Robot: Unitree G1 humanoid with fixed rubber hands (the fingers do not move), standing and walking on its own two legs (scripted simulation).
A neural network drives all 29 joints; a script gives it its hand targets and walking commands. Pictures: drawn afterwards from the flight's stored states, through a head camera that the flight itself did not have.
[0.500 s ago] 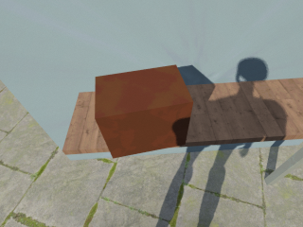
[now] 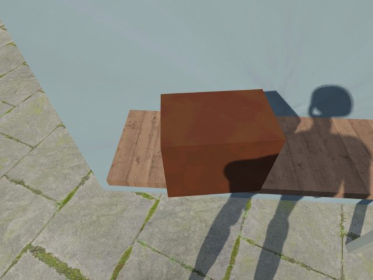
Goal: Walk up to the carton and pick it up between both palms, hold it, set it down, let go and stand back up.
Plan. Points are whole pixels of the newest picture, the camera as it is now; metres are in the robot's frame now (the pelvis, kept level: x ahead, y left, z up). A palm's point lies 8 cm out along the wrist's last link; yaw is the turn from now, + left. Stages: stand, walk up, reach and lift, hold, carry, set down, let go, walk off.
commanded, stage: walk up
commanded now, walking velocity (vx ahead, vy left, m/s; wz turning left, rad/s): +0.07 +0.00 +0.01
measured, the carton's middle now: (213, 145) +0.44 -0.02 +0.01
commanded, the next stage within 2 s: none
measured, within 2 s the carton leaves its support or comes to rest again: neither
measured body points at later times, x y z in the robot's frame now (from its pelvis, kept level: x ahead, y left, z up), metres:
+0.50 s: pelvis +0.02 +0.02 +0.00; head +0.05 +0.02 +0.45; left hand +0.05 +0.25 -0.16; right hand +0.00 -0.19 -0.16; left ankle +0.02 +0.13 -0.74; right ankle -0.01 -0.09 -0.73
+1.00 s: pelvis +0.00 -0.01 +0.00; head +0.01 +0.00 +0.45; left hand -0.03 +0.18 -0.16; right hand -0.02 -0.21 -0.16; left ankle -0.01 +0.11 -0.74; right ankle +0.00 -0.10 -0.74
